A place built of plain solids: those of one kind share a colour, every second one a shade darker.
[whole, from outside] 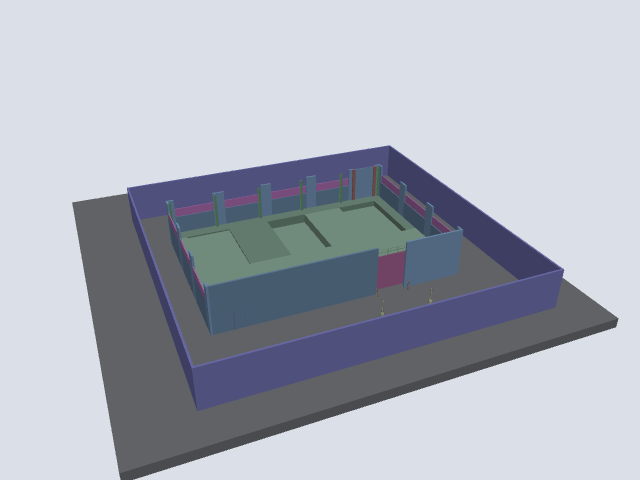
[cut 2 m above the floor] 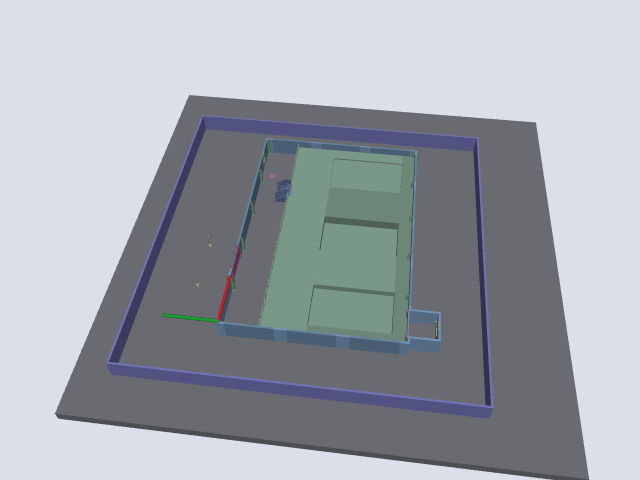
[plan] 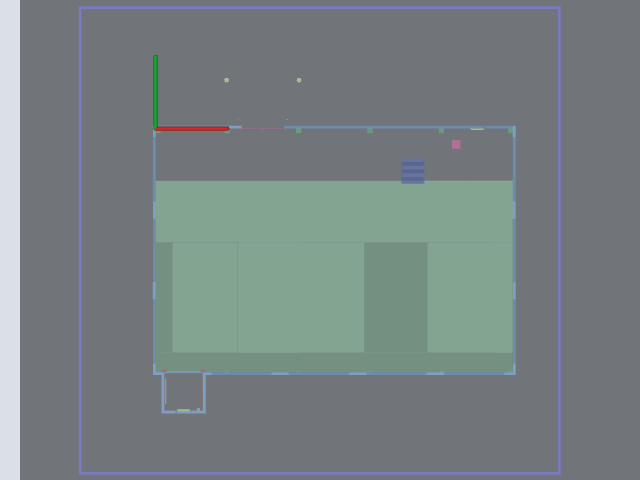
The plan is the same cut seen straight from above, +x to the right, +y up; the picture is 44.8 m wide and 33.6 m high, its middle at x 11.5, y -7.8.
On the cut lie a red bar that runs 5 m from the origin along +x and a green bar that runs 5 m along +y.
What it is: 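A works' hall with docks between sunk bays; one tall room; a strip of floor behind the doors, a deck 1.19 m over it that fills the rest, and 3 sunk grounds in the deck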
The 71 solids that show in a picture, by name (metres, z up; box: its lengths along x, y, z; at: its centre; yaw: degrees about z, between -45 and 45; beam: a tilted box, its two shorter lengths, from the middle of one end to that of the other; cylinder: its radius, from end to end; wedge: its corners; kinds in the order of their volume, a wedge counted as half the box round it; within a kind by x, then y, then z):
{
 "raised_floor_bank_1": {"box": [1.15, 7.75, 1.24], "at": [0.57, -11.82, 0.57]},
 "raised_floor_bank_2": {"box": [4.6, 7.75, 0.59], "at": [3.45, -11.82, 0.24]},
 "raised_floor_bank_3": {"box": [4.35, 7.75, 1.24], "at": [7.92, -11.82, 0.57]},
 "raised_floor_bank_4": {"box": [4.5, 7.75, 0.23], "at": [12.35, -11.82, 0.07]},
 "raised_floor_bank_5": {"box": [25.0, 1.35, 1.24], "at": [12.5, -16.38, 0.57]},
 "raised_floor_bank_6": {"box": [25.0, 4.3, 1.24], "at": [12.5, -5.8, 0.57]},
 "raised_floor_bank_7": {"box": [4.4, 7.75, 1.24], "at": [16.8, -11.82, 0.57]},
 "raised_floor_bank_8": {"box": [4.65, 7.75, 1.08], "at": [21.32, -11.82, 0.49]},
 "raised_floor_bank_9": {"box": [1.35, 7.75, 1.24], "at": [24.32, -11.82, 0.57]},
 "yard_bound_1": {"box": [0.2, 32.8, 4.24], "at": [-5.28, -7.83, 2.07]},
 "yard_bound_2": {"box": [33.74, 0.2, 4.24], "at": [11.48, -24.14, 2.07]},
 "yard_bound_3": {"box": [33.74, 0.2, 4.24], "at": [11.48, 8.47, 2.07]},
 "yard_bound_4": {"box": [0.2, 32.8, 4.24], "at": [28.25, -7.83, 2.07]},
 "wall_1": {"box": [0.2, 0.81, 5.15], "at": [-0.1, -16.85, 2.52]},
 "wall_2": {"box": [0.2, 4.51, 3.15], "at": [-0.1, -14.2, 1.52]},
 "wall_3": {"box": [0.2, 1.21, 5.15], "at": [-0.1, -11.35, 2.52]},
 "wall_4": {"box": [0.2, 4.46, 3.15], "at": [-0.1, -8.53, 1.52]},
 "wall_5": {"box": [0.2, 1.21, 5.15], "at": [-0.1, -5.7, 2.52]},
 "wall_6": {"box": [0.2, 4.51, 3.15], "at": [-0.1, -2.85, 1.52]},
 "wall_7": {"box": [0.2, 0.81, 5.15], "at": [-0.1, -0.2, 2.52]},
 "wall_8": {"box": [0.2, 2.9, 2.55], "at": [0.5, -18.5, 1.23]},
 "wall_9": {"box": [3.1, 0.2, 2.55], "at": [1.95, -19.85, 1.23]},
 "wall_10": {"box": [2.82, 0.06, 5.15], "at": [1.95, -17.02, 2.52]},
 "wall_11": {"box": [6.21, 0.2, 5.15], "at": [2.9, 0.1, 2.52]},
 "wall_12": {"box": [0.2, 2.9, 2.55], "at": [3.4, -18.5, 1.23]},
 "wall_13": {"box": [0.61, 0.2, 5.15], "at": [3.6, -17.15, 2.52]},
 "wall_14": {"box": [4.21, 0.2, 3.15], "at": [6.0, -17.15, 1.52]},
 "wall_15": {"box": [1.21, 0.2, 5.15], "at": [8.7, -17.15, 2.52]},
 "wall_16": {"box": [4.26, 0.2, 3.15], "at": [11.43, -17.15, 1.52]},
 "wall_17": {"box": [1.21, 0.2, 5.15], "at": [14.15, -17.15, 2.52]},
 "wall_18": {"box": [4.21, 0.2, 3.15], "at": [16.85, -17.15, 1.52]},
 "wall_19": {"box": [16.21, 0.2, 5.15], "at": [17.1, 0.1, 2.52]},
 "wall_20": {"box": [1.26, 0.2, 5.15], "at": [19.57, -17.15, 2.52]},
 "wall_21": {"box": [4.21, 0.2, 3.15], "at": [22.3, -17.15, 1.52]},
 "wall_22": {"box": [0.81, 0.2, 5.15], "at": [24.8, -17.15, 2.52]},
 "wall_23": {"box": [0.2, 0.81, 5.15], "at": [25.1, -16.85, 2.52]},
 "wall_24": {"box": [0.2, 4.51, 3.15], "at": [25.1, -14.2, 1.52]},
 "wall_25": {"box": [0.2, 1.21, 5.15], "at": [25.1, -11.35, 2.52]},
 "wall_26": {"box": [0.2, 4.46, 3.15], "at": [25.1, -8.53, 1.52]},
 "wall_27": {"box": [0.2, 1.21, 5.15], "at": [25.1, -5.7, 2.52]},
 "wall_28": {"box": [0.2, 4.51, 3.15], "at": [25.1, -2.85, 1.52]},
 "wall_29": {"box": [0.2, 0.81, 5.15], "at": [25.1, -0.2, 2.52]},
 "window_pane_1": {"box": [0.1, 4.5, 0.91], "at": [-0.15, -14.2, 3.54]},
 "window_pane_2": {"box": [0.1, 4.45, 0.91], "at": [-0.15, -8.53, 3.54]},
 "window_pane_3": {"box": [0.1, 4.5, 0.91], "at": [-0.15, -2.85, 3.54]},
 "window_pane_4": {"box": [4.2, 0.1, 0.91], "at": [6.0, -17.2, 3.54]},
 "window_pane_5": {"box": [4.25, 0.1, 0.91], "at": [11.43, -17.2, 3.54]},
 "window_pane_6": {"box": [4.2, 0.1, 0.91], "at": [16.85, -17.2, 3.54]},
 "window_pane_7": {"box": [4.2, 0.1, 0.91], "at": [22.3, -17.2, 3.54]},
 "window_pane_8": {"box": [0.1, 4.5, 0.91], "at": [25.15, -14.2, 3.54]},
 "window_pane_9": {"box": [0.1, 4.45, 0.91], "at": [25.15, -8.53, 3.54]},
 "window_pane_10": {"box": [0.1, 4.5, 0.91], "at": [25.15, -2.85, 3.54]},
 "door_landing_1": {"box": [1.62, 0.21, 0.17], "at": [18.0, -3.75, 1.1]},
 "door_landing_2": {"box": [1.62, 0.28, 1.07], "at": [18.0, -3.53, 0.48]},
 "door_landing_3": {"box": [1.62, 0.28, 0.9], "at": [18.0, -3.27, 0.4]},
 "door_landing_4": {"box": [1.62, 0.28, 0.73], "at": [18.0, -3.01, 0.32]},
 "door_landing_5": {"box": [1.62, 0.28, 0.56], "at": [18.0, -2.75, 0.23]},
 "door_landing_6": {"box": [1.62, 0.28, 0.39], "at": [18.0, -2.49, 0.14]},
 "door_landing_7": {"box": [1.62, 0.28, 0.22], "at": [18.0, -2.23, 0.06]},
 "pier_1": {"box": [0.34, 0.17, 5.15], "at": [0.6, -16.96, 2.52]},
 "pier_2": {"box": [0.34, 0.17, 5.15], "at": [3.3, -16.96, 2.52]},
 "sectional_door_1": {"box": [3.08, 0.042, 3.67], "at": [7.5, -0.01, 2.23]},
 "deck_rail_1": {"box": [17.25, 0.024, 0.1], "at": [8.62, -3.68, 1.24]},
 "deck_rail_2": {"box": [17.25, 0.05, 0.05], "at": [8.62, -3.68, 1.57]},
 "deck_rail_3": {"box": [17.25, 0.05, 0.05], "at": [8.62, -3.68, 1.9]},
 "steel_column_1": {"box": [0.26, 0.014, 4.95], "at": [0.14, -16.79, 2.42]},
 "steel_column_2": {"box": [0.26, 0.014, 4.95], "at": [5.0, -16.79, 2.42]},
 "steel_column_3": {"box": [0.26, 0.014, 4.95], "at": [10.0, -16.79, 2.42]},
 "steel_column_4": {"box": [0.26, 0.014, 4.95], "at": [15.0, -16.79, 2.42]},
 "steel_column_5": {"box": [0.26, 0.014, 4.95], "at": [20.0, -16.79, 2.42]},
 "access_cover_1": {"box": [0.6, 0.6, 0.06], "at": [21.04, -1.11, -0.02]}
}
